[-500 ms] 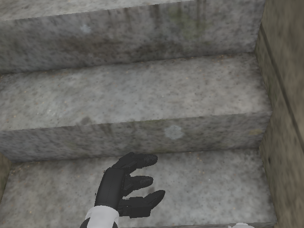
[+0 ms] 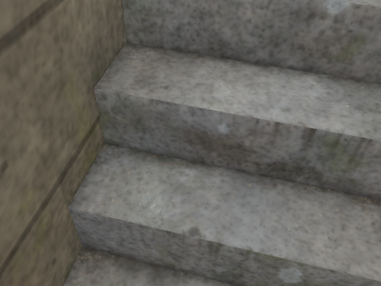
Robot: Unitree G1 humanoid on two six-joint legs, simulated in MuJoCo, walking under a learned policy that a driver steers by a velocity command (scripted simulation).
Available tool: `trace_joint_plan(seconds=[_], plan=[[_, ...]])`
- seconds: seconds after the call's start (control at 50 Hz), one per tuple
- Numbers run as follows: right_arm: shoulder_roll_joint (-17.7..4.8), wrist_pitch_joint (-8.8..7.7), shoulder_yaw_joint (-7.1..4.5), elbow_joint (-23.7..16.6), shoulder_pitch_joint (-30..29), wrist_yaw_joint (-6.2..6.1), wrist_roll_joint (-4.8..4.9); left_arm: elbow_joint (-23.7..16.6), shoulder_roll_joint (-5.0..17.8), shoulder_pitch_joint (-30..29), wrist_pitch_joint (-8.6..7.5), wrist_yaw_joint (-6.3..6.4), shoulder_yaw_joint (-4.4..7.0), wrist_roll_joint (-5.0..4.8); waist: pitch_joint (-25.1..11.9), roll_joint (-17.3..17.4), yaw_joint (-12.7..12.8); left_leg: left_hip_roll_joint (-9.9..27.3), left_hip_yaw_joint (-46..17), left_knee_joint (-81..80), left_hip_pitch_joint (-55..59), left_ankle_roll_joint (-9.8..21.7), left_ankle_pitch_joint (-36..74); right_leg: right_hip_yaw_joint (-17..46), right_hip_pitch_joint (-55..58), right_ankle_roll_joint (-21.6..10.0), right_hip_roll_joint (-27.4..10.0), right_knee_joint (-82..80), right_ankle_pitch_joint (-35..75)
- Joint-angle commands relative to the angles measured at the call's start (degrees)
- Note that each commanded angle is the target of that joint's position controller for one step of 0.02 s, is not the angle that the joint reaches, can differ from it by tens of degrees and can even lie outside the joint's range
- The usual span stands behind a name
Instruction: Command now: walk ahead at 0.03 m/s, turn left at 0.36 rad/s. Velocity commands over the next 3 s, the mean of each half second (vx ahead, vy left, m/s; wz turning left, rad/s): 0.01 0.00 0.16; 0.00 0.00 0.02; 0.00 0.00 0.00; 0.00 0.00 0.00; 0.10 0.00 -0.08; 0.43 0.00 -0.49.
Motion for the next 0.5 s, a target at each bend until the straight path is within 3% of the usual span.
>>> trace_joint_plan(seconds=[0.02, 0.04, 0.06, 0.08, 0.12, 0.16, 0.18, 0.2, 0.22, 0.26, 0.28, 0.3, 0.32, 0.34, 0.36, 0.38, 0.4, 0.42, 0.44, 0.46, 0.48, 0.5], plan=[[-10.12, -1.76, -1.05, -6.42, -5.56, -1.87, 0.13, -7.33, -1.33, -1.45, -2.06, -0.48, -0.96, 0.2, 1.32, 13.66, 4.52, 16.11, -40.82, -38.48, 5.15, 7.28, -21.76, 6.5, -26.93, 1.42, 8.25, 29.75, 11.96], [-6.72, -2.09, 0.35, -5.58, -7.16, -2.44, -0.61, -5.98, -3.39, -2.31, -1.5, 0.07, -1.88, 0.99, 1.7, 12.31, 5.59, 13.43, -34.0, -33.23, 2.54, 5.45, -14.2, 6.65, -24.78, 0.77, 7.23, 26.79, 15.86], [-3.84, -2.8, 0.86, -4.73, -7.0, -3.11, -1.29, -4.63, -3.14, -0.92, -1.59, -0.17, -1.75, 1.31, -1.03, 9.99, 5.74, 12.33, -31.03, -26.86, -0.87, 5.67, -12.94, 8.42, -23.06, 0.54, 7.84, 29.62, 22.7], [-2.64, -3.18, 1.56, -4.45, -5.86, -3.84, -1.76, -3.51, -2.94, 0.25, -1.7, -0.35, -1.64, 1.15, -3.23, 9.43, 5.68, 11.79, -28.51, -24.96, -0.15, 5.54, -12.5, 7.81, -22.53, 0.15, 8.99, 31.36, 27.34], [-0.14, -4.25, 2.85, -3.74, -2.82, -5.01, -2.22, -1.89, -3.76, -0.68, -1.7, 0.74, -2.23, 0.88, -5.08, 8.01, 3.74, 12.05, -26.21, -26.6, 2.82, 6.52, -9.68, 7.45, -21.18, 0.04, 10.91, 26.77, 31.84], [-0.16, -4.96, 3.59, -2.76, -1.57, -5.46, -2.91, 0.08, -4.29, 0.95, -1.46, 1.2, -2.3, 0.2, -6.3, 7.88, 2.07, 13.27, -25.72, -28.59, 4.15, 6.98, -6.91, 7.95, -17.77, 0.94, 13.31, 25.44, 32.33], [-0.54, -5.11, 3.41, -2.22, -1.38, -5.69, -2.35, 0.52, -3.78, 0.91, -1.4, 1.13, -1.9, 0.62, -5.54, 9.66, 2.3, 12.76, -24.82, -29.22, 5.39, 7.41, -6.01, 7.83, -17.16, 1.86, 13.14, 22.02, 30.2], [-0.98, -4.84, 3.36, -1.85, -2.73, -5.69, -1.97, 1.47, -3.95, 1.25, -0.89, 1.02, -1.75, 0.12, -5.32, 11.34, 2.64, 12.21, -23.49, -29.7, 6.24, 7.58, -5.03, 6.9, -15.68, 2.44, 13.58, 20.32, 28.37], [-0.67, -4.67, 3.39, -1.85, -3.42, -5.78, -1.66, 2.2, -4.32, 0.77, -0.41, 0.82, -1.79, -0.14, -4.42, 10.7, 2.34, 11.57, -22.53, -30.05, 7.13, 7.38, -4.65, 6.92, -14.96, 2.96, 13.51, 16.14, 26.29], [-0.95, -4.21, 3.11, -1.15, -4.46, -6.03, -0.71, 2.79, -6.57, 0.2, 0.46, 0.0, -2.81, 0.21, -1.6, 10.34, 2.51, 9.75, -19.75, -30.62, 9.56, 6.54, -1.43, 3.97, -13.81, 2.94, 12.72, 1.46, 22.22], [-0.22, -4.4, 3.05, -2.33, -5.45, -5.91, -1.28, 4.08, -6.8, 0.51, 0.6, -0.43, -2.76, 0.03, -2.33, 8.67, 2.33, 10.14, -19.83, -30.91, 10.16, 6.58, 0.28, 4.1, -9.81, 2.92, 11.33, -5.56, 20.03], [-0.29, -3.9, 2.73, -2.45, -5.2, -6.33, -0.94, 4.37, -7.75, -1.04, 0.48, -0.9, -2.85, -0.54, -2.04, 9.05, 1.3, 10.22, -18.77, -32.32, 11.97, 6.3, 0.21, 3.13, -7.2, 2.52, 10.23, -15.06, 15.01], [-0.41, -3.86, 2.21, -0.97, -3.09, -6.31, 0.0, 4.76, -7.5, -3.23, 0.37, -1.48, -2.74, -1.21, -1.28, 10.66, -0.01, 10.07, -16.57, -34.85, 11.79, 5.39, 3.58, -1.81, -2.89, 1.76, 11.27, -23.99, 5.79], [0.43, -4.32, 2.38, -0.54, -2.47, -5.28, -0.32, 6.2, -6.68, -3.46, 0.43, -1.58, -2.09, -0.6, -0.76, 12.54, -0.65, 11.05, -18.08, -35.64, 12.52, 6.51, 8.83, -2.38, -0.66, 2.03, 11.11, -28.48, 1.02], [1.79, -5.04, 2.58, 0.25, -2.11, -4.41, -0.18, 7.79, -6.56, 0.24, 0.26, -1.49, -1.72, 0.2, -1.12, 14.37, 0.75, 10.79, -17.96, -33.83, 14.29, 7.48, 16.49, -1.43, 2.03, 1.51, 9.62, -36.22, 2.79], [2.09, -5.47, 2.35, 1.01, -1.38, -3.79, 0.83, 9.5, -7.07, 2.07, -0.22, -1.63, -1.7, 0.85, -0.73, 12.6, 1.37, 8.72, -15.61, -32.07, 16.01, 6.49, 22.13, -1.53, 5.04, 0.62, 8.98, -47.79, 9.7], [1.18, -6.3, 1.8, 1.79, 0.57, -3.04, 1.47, 10.93, -5.91, 2.63, -0.67, -1.94, -1.37, 1.54, -0.88, 10.19, 0.74, 7.4, -13.69, -30.77, 17.32, 5.15, 29.25, -0.72, 7.49, -0.09, 8.37, -52.2, 17.84], [1.07, -7.01, 1.52, 2.45, 0.62, -2.47, 1.1, 12.11, -3.65, 3.91, -0.97, -2.2, -0.76, 1.77, -3.17, 6.45, 0.84, 5.96, -11.2, -29.1, 16.71, 4.34, 32.08, 1.09, 11.96, -1.39, 5.93, -52.56, 32.87], [0.23, -7.5, 1.09, 3.18, 2.59, -1.79, 1.07, 12.27, -1.34, 4.93, -1.02, -2.43, 0.0, 1.29, -7.11, 1.96, 0.41, 3.49, -8.39, -28.22, 17.07, 2.94, 31.7, 1.54, 16.45, -3.08, 5.13, -50.14, 39.26], [0.03, -7.32, 0.85, 4.0, 3.2, -1.57, 0.72, 12.77, -1.09, 5.26, -0.93, -2.62, 0.52, 0.68, -8.81, -1.3, 0.69, 2.82, -7.99, -29.51, 18.51, 2.09, 28.75, 1.02, 16.77, -4.19, 5.45, -49.37, 35.26], [-0.23, -6.56, 0.75, 3.63, -0.3, -2.12, 0.18, 13.1, -3.31, 5.03, -1.09, -2.75, 0.13, 0.25, -7.31, 0.21, 2.08, 2.25, -7.76, -29.08, 18.54, 1.37, 26.61, 1.36, 16.07, -5.05, 5.25, -51.9, 33.49], [1.04, -5.95, 0.95, 3.61, -2.0, -2.55, 0.41, 13.72, -3.38, 5.11, -0.93, -2.63, 0.15, 0.77, -6.72, -0.63, 2.2, 2.36, -7.6, -28.99, 18.2, 1.16, 25.81, 0.99, 15.94, -4.92, 5.31, -52.67, 33.43]])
